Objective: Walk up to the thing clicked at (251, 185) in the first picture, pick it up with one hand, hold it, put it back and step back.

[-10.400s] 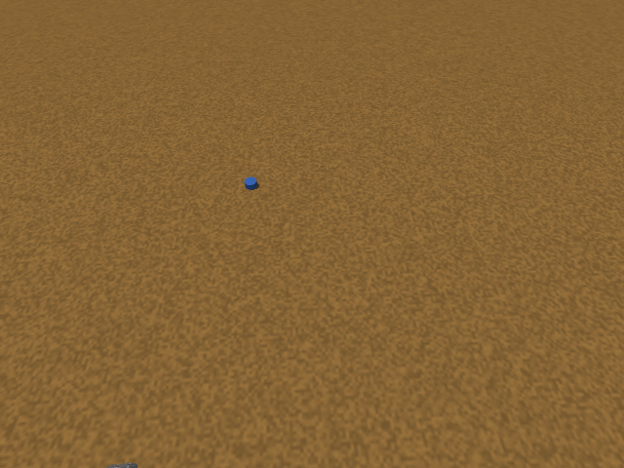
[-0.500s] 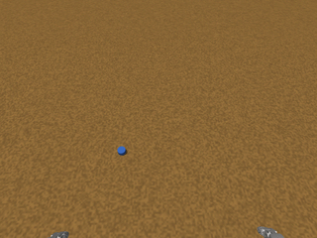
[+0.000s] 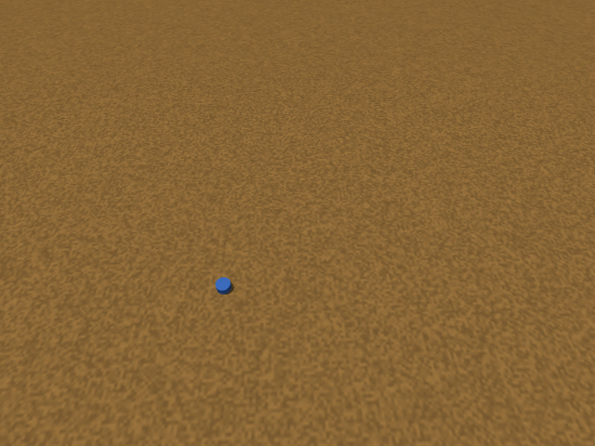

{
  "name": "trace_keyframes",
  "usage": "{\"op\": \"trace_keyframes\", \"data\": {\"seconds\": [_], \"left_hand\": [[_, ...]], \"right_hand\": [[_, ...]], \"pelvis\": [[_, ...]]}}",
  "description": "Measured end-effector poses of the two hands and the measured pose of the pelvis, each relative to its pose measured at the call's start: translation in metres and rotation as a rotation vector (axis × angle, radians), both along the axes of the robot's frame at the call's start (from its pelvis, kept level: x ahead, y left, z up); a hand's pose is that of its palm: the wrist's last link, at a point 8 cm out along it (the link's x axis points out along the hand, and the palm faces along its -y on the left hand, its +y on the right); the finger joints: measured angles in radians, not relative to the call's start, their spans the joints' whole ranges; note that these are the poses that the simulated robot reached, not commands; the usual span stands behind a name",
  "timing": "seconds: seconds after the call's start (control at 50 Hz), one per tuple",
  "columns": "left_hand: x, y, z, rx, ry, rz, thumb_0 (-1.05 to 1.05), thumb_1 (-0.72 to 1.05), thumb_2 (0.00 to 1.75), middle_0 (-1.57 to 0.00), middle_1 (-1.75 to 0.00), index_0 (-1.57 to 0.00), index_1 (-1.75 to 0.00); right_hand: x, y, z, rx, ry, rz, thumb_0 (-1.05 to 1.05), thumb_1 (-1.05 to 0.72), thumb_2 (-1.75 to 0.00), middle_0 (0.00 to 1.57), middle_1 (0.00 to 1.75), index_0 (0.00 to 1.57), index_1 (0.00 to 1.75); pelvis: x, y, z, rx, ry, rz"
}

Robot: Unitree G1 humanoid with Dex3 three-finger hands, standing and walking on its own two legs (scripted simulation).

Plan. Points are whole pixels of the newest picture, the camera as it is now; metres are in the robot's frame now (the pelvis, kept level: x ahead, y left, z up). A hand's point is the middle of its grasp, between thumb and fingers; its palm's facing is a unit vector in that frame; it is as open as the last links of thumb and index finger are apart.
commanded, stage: stand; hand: left
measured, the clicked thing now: (223, 285) +0.74 +0.31 -0.77
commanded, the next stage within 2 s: walk up in 0.24 s
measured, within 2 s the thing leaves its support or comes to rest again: neither
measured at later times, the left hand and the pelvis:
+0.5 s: hand out of the picture +0.05 +0.31 -0.17, palm faces +0.04 -0.93 -0.35, open 7.4 cm; pelvis +0.05 +0.03 -0.01, yaw +2 degrees
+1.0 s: hand (140, 333) +0.30 +0.30 -0.15, palm faces -0.03 -0.92 -0.39, open 7.4 cm; pelvis +0.21 +0.02 -0.03, yaw +0 degrees
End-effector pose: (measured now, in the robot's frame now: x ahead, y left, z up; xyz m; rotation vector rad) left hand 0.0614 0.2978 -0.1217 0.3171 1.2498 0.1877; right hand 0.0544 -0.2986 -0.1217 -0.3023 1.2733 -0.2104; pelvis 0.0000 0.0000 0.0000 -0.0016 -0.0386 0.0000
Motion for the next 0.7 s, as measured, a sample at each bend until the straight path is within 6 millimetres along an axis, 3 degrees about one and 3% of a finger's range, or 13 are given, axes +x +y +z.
{"op": "trace_keyframes", "data": {"seconds": [0.3,0.38,0.5,0.58,0.7], "left_hand": [[0.004,0.001,0.003,-0.011,-0.032,0.006,0.00,0.90,0.89,-0.20,-0.30,-0.20,-0.30],[-0.002,0.016,0.004,0.005,-0.069,0.041,0.00,0.90,0.89,-0.20,-0.30,-0.20,-0.30],[-0.016,0.056,-0.006,0.020,0.011,0.082,0.00,0.90,0.89,-0.20,-0.30,-0.20,-0.30],[0.001,0.077,-0.016,0.028,0.064,0.063,0.00,0.90,0.89,-0.20,-0.30,-0.20,-0.30],[0.059,0.081,-0.006,0.009,0.018,-0.001,0.00,0.91,0.89,-0.20,-0.30,-0.20,-0.30]], "right_hand": [[0.008,-0.001,0.002,0.012,-0.027,0.018,0.00,-0.90,-0.90,0.20,0.30,0.20,0.30],[0.021,-0.005,0.003,-0.014,-0.022,0.052,0.00,-0.90,-0.90,0.20,0.30,0.20,0.30],[0.063,0.007,0.011,-0.058,-0.071,0.088,0.00,-0.91,-0.90,0.20,0.30,0.20,0.30],[0.080,0.021,0.015,-0.077,-0.136,0.066,0.00,-0.91,-0.90,0.20,0.30,0.20,0.30],[0.087,0.035,0.025,-0.064,-0.116,0.033,0.00,-0.90,-0.90,0.21,0.30,0.20,0.30]], "pelvis": [[0.006,-0.001,0.000,-0.003,0.004,0.001],[0.017,0.006,-0.005,-0.010,0.007,0.018],[0.045,0.032,-0.014,-0.032,-0.008,0.037],[0.065,0.047,-0.020,-0.002,-0.016,0.014],[0.099,0.052,-0.009,0.003,-0.018,-0.004]]}}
